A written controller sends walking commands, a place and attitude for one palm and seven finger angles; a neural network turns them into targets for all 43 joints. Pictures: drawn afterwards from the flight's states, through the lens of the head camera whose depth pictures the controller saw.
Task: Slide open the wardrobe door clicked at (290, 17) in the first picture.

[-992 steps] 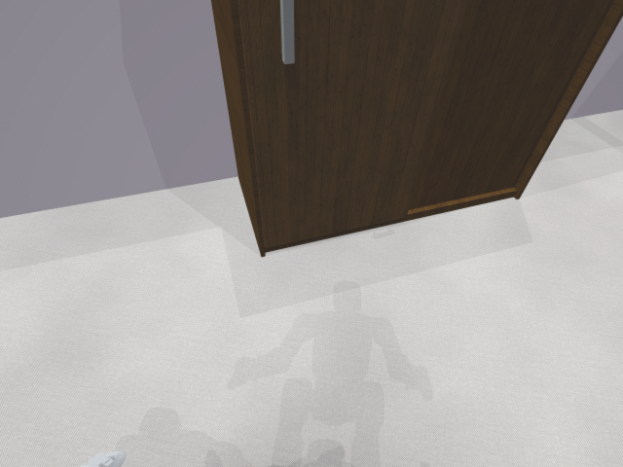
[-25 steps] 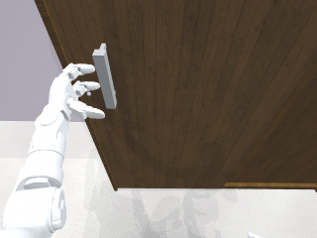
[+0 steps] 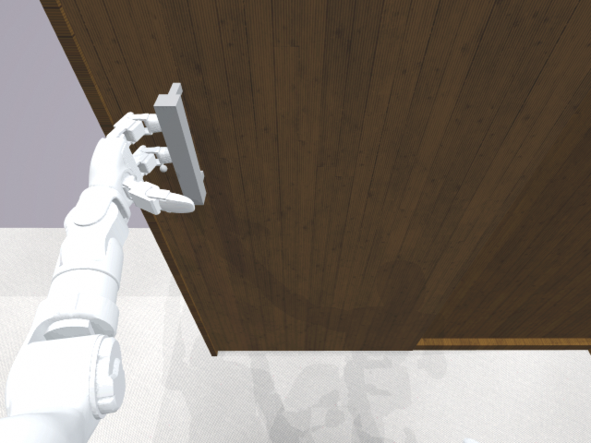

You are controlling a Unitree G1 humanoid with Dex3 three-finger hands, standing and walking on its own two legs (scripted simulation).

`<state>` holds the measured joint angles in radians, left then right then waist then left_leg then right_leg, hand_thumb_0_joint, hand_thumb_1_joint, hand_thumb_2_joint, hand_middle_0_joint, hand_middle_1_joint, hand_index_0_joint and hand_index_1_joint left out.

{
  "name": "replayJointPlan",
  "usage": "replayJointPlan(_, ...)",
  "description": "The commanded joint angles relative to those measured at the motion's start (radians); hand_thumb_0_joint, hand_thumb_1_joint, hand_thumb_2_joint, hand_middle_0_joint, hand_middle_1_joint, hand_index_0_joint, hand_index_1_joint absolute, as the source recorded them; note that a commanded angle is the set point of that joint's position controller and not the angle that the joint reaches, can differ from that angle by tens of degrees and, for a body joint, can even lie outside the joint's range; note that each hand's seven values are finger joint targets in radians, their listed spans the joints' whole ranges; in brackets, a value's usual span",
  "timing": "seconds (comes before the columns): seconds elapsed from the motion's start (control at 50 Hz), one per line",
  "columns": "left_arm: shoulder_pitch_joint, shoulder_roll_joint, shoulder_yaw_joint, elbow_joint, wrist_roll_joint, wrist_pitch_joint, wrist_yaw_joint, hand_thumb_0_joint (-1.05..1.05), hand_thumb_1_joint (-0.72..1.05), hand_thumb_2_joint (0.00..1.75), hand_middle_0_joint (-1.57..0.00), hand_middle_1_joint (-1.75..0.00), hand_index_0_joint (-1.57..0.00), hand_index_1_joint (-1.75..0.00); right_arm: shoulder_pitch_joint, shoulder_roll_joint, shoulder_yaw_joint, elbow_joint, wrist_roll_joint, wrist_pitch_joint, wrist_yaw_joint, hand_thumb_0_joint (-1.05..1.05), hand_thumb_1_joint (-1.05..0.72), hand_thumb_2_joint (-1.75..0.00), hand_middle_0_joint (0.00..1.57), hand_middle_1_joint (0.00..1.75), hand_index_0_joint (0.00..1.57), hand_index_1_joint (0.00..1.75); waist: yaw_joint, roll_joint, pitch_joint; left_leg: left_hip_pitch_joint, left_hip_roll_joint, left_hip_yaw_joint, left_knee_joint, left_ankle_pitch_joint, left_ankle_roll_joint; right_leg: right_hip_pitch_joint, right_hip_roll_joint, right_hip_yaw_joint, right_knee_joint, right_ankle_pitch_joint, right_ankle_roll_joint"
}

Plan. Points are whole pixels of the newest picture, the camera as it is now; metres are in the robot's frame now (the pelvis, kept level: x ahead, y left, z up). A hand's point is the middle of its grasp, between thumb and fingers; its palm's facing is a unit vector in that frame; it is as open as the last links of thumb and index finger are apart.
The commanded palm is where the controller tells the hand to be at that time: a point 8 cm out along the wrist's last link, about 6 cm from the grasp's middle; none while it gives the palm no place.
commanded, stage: feel for the door with the fingertips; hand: left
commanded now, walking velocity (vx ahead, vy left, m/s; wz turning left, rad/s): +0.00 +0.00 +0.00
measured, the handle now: (186, 146) +0.48 +0.16 +0.15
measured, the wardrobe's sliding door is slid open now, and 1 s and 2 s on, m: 0.00 0.00 0.00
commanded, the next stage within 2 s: slide the fingers in behind the handle in 0.06 s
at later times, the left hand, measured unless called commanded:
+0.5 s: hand (151, 172) +0.43 +0.20 +0.15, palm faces +0.01 -1.00 +0.02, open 13.9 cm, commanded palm +0.40 +0.25 +0.16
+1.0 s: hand (177, 169) +0.43 +0.16 +0.15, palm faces +0.00 -1.00 +0.01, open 13.9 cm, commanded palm +0.41 +0.22 +0.16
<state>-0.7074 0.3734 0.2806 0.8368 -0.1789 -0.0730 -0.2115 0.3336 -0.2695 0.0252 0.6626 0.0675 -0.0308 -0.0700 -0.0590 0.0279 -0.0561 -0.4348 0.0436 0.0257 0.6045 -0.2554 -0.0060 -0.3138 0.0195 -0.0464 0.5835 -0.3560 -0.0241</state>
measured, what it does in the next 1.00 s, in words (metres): stands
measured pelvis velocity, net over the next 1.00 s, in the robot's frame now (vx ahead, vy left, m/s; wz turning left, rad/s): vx -0.01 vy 0.02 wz -0.01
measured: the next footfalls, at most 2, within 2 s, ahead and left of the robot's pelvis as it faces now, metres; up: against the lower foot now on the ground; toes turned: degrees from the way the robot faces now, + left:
none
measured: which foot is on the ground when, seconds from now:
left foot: down 0.00-1.00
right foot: down 0.00-1.00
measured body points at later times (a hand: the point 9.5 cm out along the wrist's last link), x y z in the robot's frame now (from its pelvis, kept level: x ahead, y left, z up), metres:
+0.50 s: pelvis -0.01 +0.01 +0.00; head +0.01 +0.01 +0.45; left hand +0.42 +0.25 +0.15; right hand +0.07 -0.26 -0.11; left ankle +0.03 +0.13 -0.73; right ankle -0.04 -0.10 -0.73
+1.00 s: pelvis -0.01 +0.02 +0.00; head +0.01 +0.01 +0.45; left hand +0.43 +0.22 +0.16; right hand +0.08 -0.24 -0.11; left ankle +0.03 +0.13 -0.73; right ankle -0.04 -0.10 -0.73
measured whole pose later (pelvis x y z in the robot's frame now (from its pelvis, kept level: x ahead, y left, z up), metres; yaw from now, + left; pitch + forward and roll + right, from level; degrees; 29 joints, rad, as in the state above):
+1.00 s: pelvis -0.01 +0.02 +0.00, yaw +0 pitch +5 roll -1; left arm -0.71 0.29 0.22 0.79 -0.16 -0.08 -0.12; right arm 0.33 -0.24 0.03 0.66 0.06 -0.05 -0.04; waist -0.06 0.03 -0.06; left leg -0.44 0.03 0.04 0.62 -0.26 0.01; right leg -0.32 0.01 -0.03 0.59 -0.35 0.00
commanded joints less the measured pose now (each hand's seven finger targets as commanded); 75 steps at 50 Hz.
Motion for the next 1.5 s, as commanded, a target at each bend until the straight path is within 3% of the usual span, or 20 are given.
replayJointPlan(0.0, -0.479, 0.265, 0.064, -0.239, -0.025, -0.08, -0.006, 0.0, -0.5, 0.3, -0.3, -1.2, -0.3, -1.2, -0.007, -0.14, -0.052, -0.11, -0.001, -0.04, -0.014, 0.0, -0.9, -0.9, 0.2, 0.3, 0.2, 0.3, 0.002, 0.0, -0.323, 0.253, -0.046, -0.013, -0.017, 0.242, 0.06, 0.01, 0.005, 0.037, -0.076, 0.442, 0.016)
replayJointPlan(0.04, -0.502, 0.249, 0.044, -0.21, -0.029, -0.079, -0.01, 0.0, -0.5, 0.3, -0.3, -1.2, -0.3, -1.2, -0.002, -0.142, -0.051, -0.107, 0.0, -0.038, -0.014, 0.0, -0.9, -0.9, 0.2, 0.3, 0.2, 0.3, -0.016, -0.02, -0.285, 0.238, -0.047, -0.012, -0.012, 0.214, 0.065, -0.014, 0.005, 0.035, -0.084, 0.413, 0.02)
replayJointPlan(0.1, -0.555, 0.293, 0.067, -0.179, -0.021, -0.087, -0.01, 0.0, -0.5, 0.3, -0.3, -1.2, -0.3, -1.2, 0.007, -0.147, -0.051, -0.095, -0.001, -0.036, -0.018, 0.0, -0.9, -0.9, 0.2, 0.3, 0.2, 0.3, -0.022, -0.029, -0.283, 0.225, -0.045, -0.015, -0.017, 0.192, 0.064, -0.026, 0.004, 0.042, -0.086, 0.393, 0.023)
replayJointPlan(0.22, -0.517, 0.28, 0.068, -0.192, -0.026, -0.102, -0.024, 0.0, -0.5, 0.3, -0.3, -1.2, -0.3, -1.2, 0.005, -0.143, -0.053, -0.108, -0.002, -0.038, -0.011, 0.0, -0.9, -0.9, 0.2, 0.3, 0.2, 0.3, -0.004, 0.031, -0.337, 0.254, -0.046, -0.014, -0.01, 0.225, 0.059, -0.015, 0.006, 0.037, -0.072, 0.413, 0.016)
replayJointPlan(0.26, -0.477, 0.305, 0.093, -0.2, -0.031, -0.108, -0.024, 0.0, -0.5, 0.3, -0.3, -1.2, -0.3, -1.2, 0.003, -0.146, -0.053, -0.114, -0.002, -0.038, -0.011, 0.0, -0.9, -0.9, 0.2, 0.3, 0.2, 0.3, 0.006, 0.013, -0.347, 0.246, -0.044, -0.015, -0.009, 0.23, 0.061, 0.002, 0.007, 0.037, -0.07, 0.42, 0.016)
replayJointPlan(0.38, -0.444, 0.236, 0.037, -0.184, -0.031, -0.082, -0.022, 0.0, -0.5, 0.3, -0.3, -1.2, -0.3, -1.2, -0.012, -0.145, -0.052, -0.124, 0.004, -0.036, -0.009, 0.0, -0.9, -0.9, 0.2, 0.3, 0.2, 0.3, -0.007, -0.014, -0.25, 0.218, -0.039, -0.015, -0.026, 0.156, 0.06, -0.056, 0.013, 0.028, -0.089, 0.327, 0.018)
replayJointPlan(0.4, -0.453, 0.256, 0.05, -0.18, -0.029, -0.076, -0.021, 0.0, -0.5, 0.3, -0.3, -1.2, -0.3, -1.2, -0.008, -0.148, -0.054, -0.122, 0.005, -0.036, -0.011, 0.0, -0.9, -0.9, 0.2, 0.3, 0.2, 0.3, -0.008, -0.03, -0.247, 0.212, -0.036, -0.018, -0.029, 0.141, 0.061, -0.061, 0.012, 0.028, -0.094, 0.307, 0.019)
replayJointPlan(0.46, -0.457, 0.251, 0.046, -0.234, -0.031, -0.074, -0.017, 0.0, -0.5, 0.3, -0.3, -1.2, -0.3, -1.2, -0.016, -0.147, -0.054, -0.128, 0.005, -0.038, -0.013, 0.0, -0.9, -0.9, 0.2, 0.3, 0.2, 0.3, 0.001, 0.019, -0.289, 0.25, -0.036, -0.022, -0.026, 0.168, 0.059, -0.053, 0.011, 0.027, -0.087, 0.314, 0.011)
replayJointPlan(0.54, -0.503, 0.197, 0.005, -0.276, -0.036, -0.087, -0.004, 0.0, -0.5, 0.3, -0.3, -1.2, -0.3, -1.2, -0.013, -0.143, -0.054, -0.121, 0.002, -0.05, -0.013, 0.0, -0.9, -0.9, 0.2, 0.3, 0.2, 0.3, -0.018, 0.018, -0.293, 0.287, -0.03, -0.038, -0.023, 0.165, 0.056, -0.086, 0.018, 0.016, -0.088, 0.269, 0.008)
replayJointPlan(0.62, -0.534, 0.125, -0.046, -0.301, -0.025, -0.092, 0.026, 0.0, -0.5, 0.3, -0.3, -1.2, -0.3, -1.2, -0.019, -0.136, -0.054, -0.107, -0.001, -0.067, -0.006, 0.0, -0.9, -0.9, 0.2, 0.3, 0.2, 0.3, -0.018, 0.078, -0.309, 0.355, -0.02, -0.069, -0.035, 0.164, 0.038, -0.145, 0.023, -0.001, -0.081, 0.217, 0.001)
replayJointPlan(0.7, -0.506, 0.162, 0.0, -0.228, -0.015, -0.062, 0.057, 0.0, -0.5, 0.3, -0.3, -1.2, -0.3, -1.2, -0.01, -0.143, -0.053, -0.1, -0.005, -0.063, -0.003, 0.0, -0.9, -0.9, 0.2, 0.3, 0.2, 0.3, -0.01, -0.01, -0.287, 0.295, -0.022, -0.063, -0.042, 0.152, 0.042, -0.115, 0.021, -0.002, -0.081, 0.228, 0.004)
replayJointPlan(0.82, -0.514, 0.108, -0.034, -0.271, 0.012, -0.067, 0.094, 0.0, -0.5, 0.3, -0.3, -1.2, -0.3, -1.2, -0.016, -0.128, -0.05, -0.116, -0.011, -0.065, 0.011, 0.0, -0.9, -0.9, 0.2, 0.3, 0.2, 0.3, 0.0, 0.047, -0.318, 0.329, -0.02, -0.061, -0.038, 0.202, 0.035, -0.111, 0.02, -0.003, -0.07, 0.257, 0.0)
replayJointPlan(0.94, -0.482, 0.099, -0.035, -0.28, 0.001, -0.072, 0.092, 0.0, -0.5, 0.3, -0.3, -1.2, -0.3, -1.2, -0.013, -0.133, -0.056, -0.113, -0.01, -0.065, 0.011, 0.0, -0.9, -0.9, 0.2, 0.3, 0.2, 0.3, -0.005, -0.025, -0.313, 0.316, -0.022, -0.054, -0.03, 0.212, 0.044, -0.077, 0.024, -0.001, -0.077, 0.288, 0.003)
replayJointPlan(1.02, -0.485, 0.073, -0.055, -0.281, -0.001, -0.055, 0.089, 0.0, -0.5, 0.3, -0.3, -1.2, -0.3, -1.2, -0.027, -0.124, -0.052, -0.112, -0.007, -0.061, 0.011, 0.0, -0.9, -0.9, 0.2, 0.3, 0.2, 0.3, -0.004, 0.001, -0.282, 0.294, -0.029, -0.04, -0.036, 0.193, 0.044, -0.076, 0.021, 0.005, -0.084, 0.298, 0.005)
replayJointPlan(1.04, -0.491, 0.096, -0.042, -0.27, 0.002, -0.056, 0.095, 0.0, -0.5, 0.3, -0.3, -1.2, -0.3, -1.2, -0.018, -0.129, -0.052, -0.107, -0.009, -0.058, 0.009, 0.0, -0.9, -0.9, 0.2, 0.3, 0.2, 0.3, -0.01, -0.032, -0.27, 0.276, -0.03, -0.041, -0.035, 0.182, 0.048, -0.065, 0.02, 0.004, -0.088, 0.291, 0.006)
replayJointPlan(1.06, -0.5, 0.122, -0.023, -0.269, 0.009, -0.056, 0.099, 0.0, -0.5, 0.3, -0.3, -1.2, -0.3, -1.2, -0.024, -0.127, -0.051, -0.105, -0.008, -0.056, 0.008, 0.0, -0.9, -0.9, 0.2, 0.3, 0.2, 0.3, -0.003, -0.001, -0.263, 0.271, -0.03, -0.039, -0.038, 0.177, 0.047, -0.072, 0.019, 0.009, -0.087, 0.29, 0.005)
replayJointPlan(1.12, -0.515, 0.104, -0.036, -0.3, 0.014, -0.063, 0.108, 0.0, -0.5, 0.3, -0.3, -1.2, -0.3, -1.2, -0.027, -0.121, -0.051, -0.111, -0.01, -0.055, 0.009, 0.0, -0.9, -0.9, 0.2, 0.3, 0.2, 0.3, 0.0, 0.022, -0.299, 0.289, -0.034, -0.038, -0.038, 0.186, 0.045, -0.061, 0.018, 0.011, -0.083, 0.299, 0.003)
replayJointPlan(1.22, -0.495, 0.07, -0.059, -0.326, 0.005, -0.073, 0.108, 0.0, -0.5, 0.3, -0.3, -1.2, -0.3, -1.2, -0.029, -0.118, -0.056, -0.112, -0.01, -0.057, 0.012, 0.0, -0.9, -0.9, 0.2, 0.3, 0.2, 0.3, -0.005, -0.007, -0.331, 0.307, -0.035, -0.029, -0.028, 0.225, 0.049, -0.035, 0.02, 0.014, -0.08, 0.361, 0.008)
replayJointPlan(1.44, -0.459, 0.091, -0.043, -0.273, 0.01, -0.045, 0.118, 0.0, -0.5, 0.3, -0.3, -1.2, -0.3, -1.2, -0.035, -0.118, -0.053, -0.111, -0.01, -0.036, 0.008, 0.0, -0.9, -0.9, 0.2, 0.3, 0.2, 0.3, -0.004, -0.066, -0.268, 0.236, -0.047, -0.013, -0.034, 0.183, 0.06, -0.001, 0.009, 0.026, -0.099, 0.372, 0.017)
replayJointPlan(1.48, -0.5, 0.045, -0.083, -0.307, 0.009, -0.053, 0.114, 0.0, -0.5, 0.3, -0.3, -1.2, -0.3, -1.2, -0.044, -0.111, -0.052, -0.115, -0.007, -0.039, 0.011, 0.0, -0.9, -0.9, 0.2, 0.3, 0.2, 0.3, -0.01, -0.025, -0.28, 0.262, -0.048, -0.015, -0.031, 0.191, 0.058, -0.021, 0.01, 0.026, -0.096, 0.377, 0.015)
